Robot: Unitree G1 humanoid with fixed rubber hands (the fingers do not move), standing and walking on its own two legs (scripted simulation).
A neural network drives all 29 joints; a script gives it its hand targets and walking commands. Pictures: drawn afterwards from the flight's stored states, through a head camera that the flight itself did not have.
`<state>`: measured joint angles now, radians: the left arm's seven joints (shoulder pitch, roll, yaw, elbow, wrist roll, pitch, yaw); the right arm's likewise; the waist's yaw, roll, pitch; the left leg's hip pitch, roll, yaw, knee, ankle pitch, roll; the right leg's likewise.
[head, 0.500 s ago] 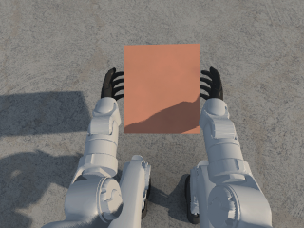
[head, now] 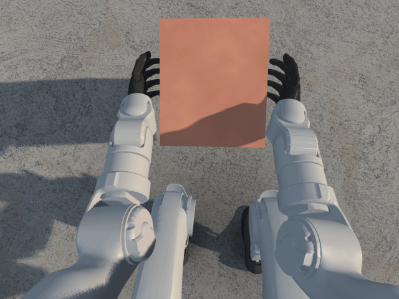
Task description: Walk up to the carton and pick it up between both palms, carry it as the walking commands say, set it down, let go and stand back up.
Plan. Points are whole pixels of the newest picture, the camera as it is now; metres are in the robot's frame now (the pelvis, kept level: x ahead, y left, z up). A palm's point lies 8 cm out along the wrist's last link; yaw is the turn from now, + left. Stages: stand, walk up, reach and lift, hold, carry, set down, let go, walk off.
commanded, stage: set down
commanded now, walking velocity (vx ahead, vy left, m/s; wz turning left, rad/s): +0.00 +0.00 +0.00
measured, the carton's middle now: (213, 93) +0.52 +0.04 -0.19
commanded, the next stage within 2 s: none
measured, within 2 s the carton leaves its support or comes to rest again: neither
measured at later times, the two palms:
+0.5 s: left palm (150, 97) +0.50 +0.18 -0.19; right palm (273, 105) +0.50 -0.09 -0.18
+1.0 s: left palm (156, 98) +0.52 +0.18 -0.24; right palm (268, 105) +0.52 -0.10 -0.24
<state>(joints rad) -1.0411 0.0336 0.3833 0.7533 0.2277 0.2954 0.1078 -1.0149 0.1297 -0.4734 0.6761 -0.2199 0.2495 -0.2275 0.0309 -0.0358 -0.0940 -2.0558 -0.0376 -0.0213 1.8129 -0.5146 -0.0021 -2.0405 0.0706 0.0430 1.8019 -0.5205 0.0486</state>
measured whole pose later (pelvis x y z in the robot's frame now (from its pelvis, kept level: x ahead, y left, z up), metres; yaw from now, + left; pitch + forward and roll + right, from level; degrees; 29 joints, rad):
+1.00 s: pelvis -0.01 +0.00 -0.10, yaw -1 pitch +40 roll -4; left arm -1.35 0.23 0.18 0.95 0.07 0.25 0.08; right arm -1.27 -0.03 -0.42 0.84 -0.03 0.20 -0.23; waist 0.03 -0.06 0.19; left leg -2.29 -0.05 -0.04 2.15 -0.56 0.00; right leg -2.26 0.09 0.02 2.12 -0.57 0.07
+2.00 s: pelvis +0.00 +0.00 -0.10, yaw -2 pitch +42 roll -3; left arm -1.38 0.23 0.33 0.99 0.17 0.20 -0.02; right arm -1.33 -0.04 -0.49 0.90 -0.13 0.17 -0.15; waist 0.03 -0.06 0.18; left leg -2.32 -0.03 -0.03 2.17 -0.58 0.00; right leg -2.31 0.12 0.03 2.14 -0.57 0.08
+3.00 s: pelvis -0.01 +0.00 -0.10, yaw -2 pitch +38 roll -3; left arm -1.38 0.43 0.07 1.15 -0.17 0.02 0.04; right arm -1.31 -0.20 -0.16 1.05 0.16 0.02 -0.18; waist 0.02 -0.04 0.30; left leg -2.28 -0.04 -0.04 2.18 -0.57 -0.01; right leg -2.25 0.11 0.03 2.15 -0.57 0.08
